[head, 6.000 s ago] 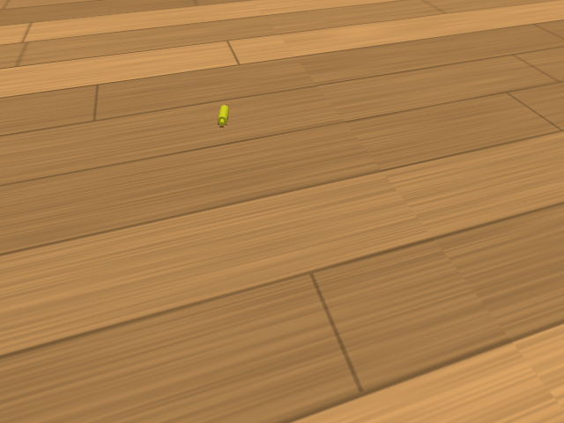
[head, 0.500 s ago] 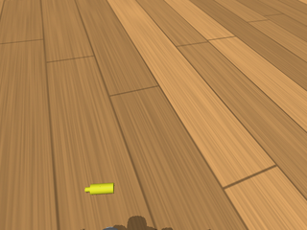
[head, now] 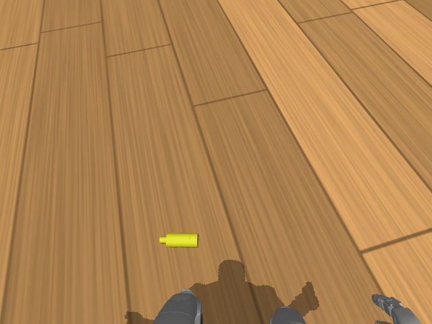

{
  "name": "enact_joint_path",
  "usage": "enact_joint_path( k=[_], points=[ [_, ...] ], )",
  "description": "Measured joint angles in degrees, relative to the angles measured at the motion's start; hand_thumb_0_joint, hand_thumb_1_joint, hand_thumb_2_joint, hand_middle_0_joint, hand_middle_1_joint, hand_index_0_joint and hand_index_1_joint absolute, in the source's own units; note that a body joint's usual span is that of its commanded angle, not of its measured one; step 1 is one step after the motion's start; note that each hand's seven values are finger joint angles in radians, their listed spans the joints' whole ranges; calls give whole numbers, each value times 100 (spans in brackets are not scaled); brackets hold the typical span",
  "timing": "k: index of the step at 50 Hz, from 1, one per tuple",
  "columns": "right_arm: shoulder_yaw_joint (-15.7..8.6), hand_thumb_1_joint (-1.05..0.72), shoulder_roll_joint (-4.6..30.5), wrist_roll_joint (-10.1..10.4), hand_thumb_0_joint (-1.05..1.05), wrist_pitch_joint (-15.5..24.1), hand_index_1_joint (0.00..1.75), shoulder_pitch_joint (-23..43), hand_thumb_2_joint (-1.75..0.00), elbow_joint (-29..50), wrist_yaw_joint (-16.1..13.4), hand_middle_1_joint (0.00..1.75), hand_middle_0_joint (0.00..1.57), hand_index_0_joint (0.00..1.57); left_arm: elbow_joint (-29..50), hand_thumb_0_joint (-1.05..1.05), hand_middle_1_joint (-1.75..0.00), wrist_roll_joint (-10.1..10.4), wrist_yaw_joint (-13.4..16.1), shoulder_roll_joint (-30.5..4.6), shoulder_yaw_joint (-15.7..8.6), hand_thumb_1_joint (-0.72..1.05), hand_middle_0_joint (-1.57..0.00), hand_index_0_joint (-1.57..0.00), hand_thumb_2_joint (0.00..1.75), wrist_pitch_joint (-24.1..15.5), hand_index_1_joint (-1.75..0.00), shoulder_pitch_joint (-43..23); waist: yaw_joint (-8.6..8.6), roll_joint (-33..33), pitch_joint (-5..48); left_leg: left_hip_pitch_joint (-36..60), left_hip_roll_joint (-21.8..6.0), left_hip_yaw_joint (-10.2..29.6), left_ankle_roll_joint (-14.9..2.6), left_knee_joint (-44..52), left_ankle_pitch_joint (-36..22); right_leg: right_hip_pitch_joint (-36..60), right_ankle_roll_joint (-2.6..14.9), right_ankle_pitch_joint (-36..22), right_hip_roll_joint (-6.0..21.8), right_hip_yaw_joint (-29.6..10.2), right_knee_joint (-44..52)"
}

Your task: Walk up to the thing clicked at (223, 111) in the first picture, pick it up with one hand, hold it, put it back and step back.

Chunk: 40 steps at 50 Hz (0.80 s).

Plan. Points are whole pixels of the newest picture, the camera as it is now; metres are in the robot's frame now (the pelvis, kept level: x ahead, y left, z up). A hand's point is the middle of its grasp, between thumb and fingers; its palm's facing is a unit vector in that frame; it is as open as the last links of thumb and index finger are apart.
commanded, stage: walk up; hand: left
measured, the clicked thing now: (178, 240) +0.45 +0.23 -0.70
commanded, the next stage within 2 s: stand in 1.60 s
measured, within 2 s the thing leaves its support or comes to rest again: neither
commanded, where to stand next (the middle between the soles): +0.07 +0.01 m, yaw +0 degrees
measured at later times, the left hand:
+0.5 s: hand out of the picture +0.12 +0.28 -0.13, palm faces -0.03 -0.94 -0.35, open 7.3 cm
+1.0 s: hand out of the picture +0.09 +0.27 -0.11, palm faces +0.04 -0.95 -0.32, open 7.3 cm
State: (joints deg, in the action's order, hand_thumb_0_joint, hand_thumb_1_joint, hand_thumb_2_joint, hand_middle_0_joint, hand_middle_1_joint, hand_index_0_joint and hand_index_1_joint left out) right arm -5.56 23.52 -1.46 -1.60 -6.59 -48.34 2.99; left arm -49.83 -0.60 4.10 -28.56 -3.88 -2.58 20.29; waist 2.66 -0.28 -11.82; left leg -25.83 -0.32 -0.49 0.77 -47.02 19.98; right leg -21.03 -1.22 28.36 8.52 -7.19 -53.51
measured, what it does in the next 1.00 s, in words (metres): steps on the spot: right foot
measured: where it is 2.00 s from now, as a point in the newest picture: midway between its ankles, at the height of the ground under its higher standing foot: outside the picture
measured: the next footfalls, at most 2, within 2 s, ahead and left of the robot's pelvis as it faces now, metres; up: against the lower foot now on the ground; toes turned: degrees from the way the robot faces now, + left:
right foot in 0.24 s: +0.08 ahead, -0.10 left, +0.00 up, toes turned -1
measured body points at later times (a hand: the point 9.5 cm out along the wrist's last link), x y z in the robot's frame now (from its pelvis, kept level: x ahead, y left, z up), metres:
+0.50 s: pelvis +0.00 +0.02 +0.02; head +0.04 +0.04 +0.46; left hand +0.12 +0.33 -0.11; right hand +0.09 -0.29 -0.10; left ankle +0.04 +0.14 -0.70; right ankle +0.04 -0.10 -0.69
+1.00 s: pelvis +0.01 +0.02 +0.04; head +0.03 +0.02 +0.49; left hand +0.09 +0.32 -0.09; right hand +0.13 -0.28 -0.08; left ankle +0.04 +0.14 -0.70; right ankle +0.04 -0.10 -0.70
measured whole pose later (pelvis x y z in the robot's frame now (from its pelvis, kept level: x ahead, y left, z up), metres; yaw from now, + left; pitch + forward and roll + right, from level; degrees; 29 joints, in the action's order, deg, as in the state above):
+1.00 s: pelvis +0.01 +0.02 +0.04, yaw +3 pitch -2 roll +0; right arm 0.7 20.5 0.2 1.3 -2.9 -63.2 0.5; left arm -62.9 -0.1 -1.3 -20.4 -1.0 0.5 3.8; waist 0.5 -0.4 -4.4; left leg -13.6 -0.1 2.2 0.5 -26.3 10.7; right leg -12.1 0.1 11.3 1.1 3.6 -25.5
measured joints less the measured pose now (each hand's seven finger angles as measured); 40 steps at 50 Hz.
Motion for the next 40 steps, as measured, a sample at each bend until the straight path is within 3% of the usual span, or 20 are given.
enact_joint_path(
  k=[3,5,10,12,14,18,21,25,27,40],
  points=[
    [105,-90,-92,96,0,53,30,-38,-90,55,-13,29,20,21,-90,1,-30,26,41,173,142,91,-20,-21,90,94,-30,-250,-95,130,82,18,-87,101,-106,-137,131,-361,206,513,-429,212,-952],
    [196,-90,-216,118,0,40,30,-60,-90,57,-60,29,20,21,-110,1,-30,49,-14,225,185,91,-20,-21,90,77,-30,-352,-133,40,184,148,-98,54,-133,21,92,-529,244,486,-516,439,-1108],
    [406,-90,-297,177,0,163,30,-135,-90,-72,-183,30,20,21,-121,0,-30,80,-169,375,190,91,-20,-21,90,34,-30,-740,-243,-125,322,269,-29,36,-126,128,66,-369,257,1,-605,877,-6],
    [452,-90,-264,208,0,153,30,-129,-90,-136,-224,30,20,21,-122,0,-30,52,-211,445,179,91,-20,-21,90,29,-30,-872,-240,-142,347,235,-27,15,-109,-5,138,-136,284,-542,-679,928,662],
    [454,-90,-195,251,0,128,30,-68,-90,-252,-270,30,20,21,-185,0,-30,-12,-237,598,177,91,-20,-21,90,63,-30,-1042,-259,54,297,223,-148,120,-66,-143,198,-24,206,-724,-811,1025,799],
    [447,-90,-214,257,0,121,30,-56,-90,-481,-324,30,20,21,-257,0,-30,-51,-354,682,273,91,-20,-21,90,169,-30,-1222,-313,-46,420,335,12,115,-192,8,448,-56,178,-720,-661,994,810],
    [426,-90,-142,222,0,189,30,-88,-90,-650,-302,30,20,21,-334,0,-30,-49,-397,739,300,90,-21,-21,90,254,-30,-1397,-370,-63,430,427,57,52,-146,292,-93,-21,92,-794,-576,971,902],
    [478,-90,-142,114,0,238,30,-163,-90,-848,-279,30,20,21,-411,0,-30,-23,-448,648,225,90,-21,-21,90,301,-30,-1531,-347,-70,460,410,-34,78,-144,396,-93,-16,204,-648,-763,894,1052],
    [504,-90,-175,90,1,239,30,-195,-90,-939,-275,30,20,21,-487,0,-30,-14,-462,570,174,91,-20,-21,90,292,-30,-1552,-343,-106,455,435,-58,129,-99,497,-160,62,227,-952,-803,928,1272],
    [577,-90,-168,148,1,270,30,46,-90,-1357,-246,29,20,21,-1133,1,-30,20,-531,714,280,91,-20,-20,90,321,-30,-1439,-265,-1,598,938,8,227,-28,1551,-674,575,156,-1451,-744,1035,2255]
  ],
)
